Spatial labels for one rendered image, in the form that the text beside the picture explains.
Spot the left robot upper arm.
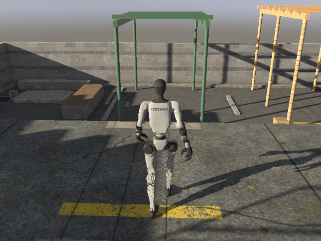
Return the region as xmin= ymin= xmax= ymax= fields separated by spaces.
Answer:
xmin=137 ymin=101 xmax=150 ymax=128

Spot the right robot upper arm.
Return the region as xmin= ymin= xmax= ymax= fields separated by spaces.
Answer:
xmin=171 ymin=101 xmax=184 ymax=129

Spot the robot left forearm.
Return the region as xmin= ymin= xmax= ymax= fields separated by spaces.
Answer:
xmin=136 ymin=120 xmax=143 ymax=136

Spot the robot right forearm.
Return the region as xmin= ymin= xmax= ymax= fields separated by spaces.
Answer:
xmin=179 ymin=122 xmax=191 ymax=148

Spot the left robot hand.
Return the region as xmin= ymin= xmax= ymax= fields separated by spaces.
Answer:
xmin=136 ymin=133 xmax=148 ymax=142

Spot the right robot hand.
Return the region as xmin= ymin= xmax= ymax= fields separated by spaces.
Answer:
xmin=181 ymin=146 xmax=193 ymax=162

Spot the robot left shin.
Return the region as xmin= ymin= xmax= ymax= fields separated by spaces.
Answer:
xmin=146 ymin=175 xmax=156 ymax=211

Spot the humanoid robot torso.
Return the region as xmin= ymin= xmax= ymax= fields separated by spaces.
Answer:
xmin=148 ymin=99 xmax=172 ymax=151

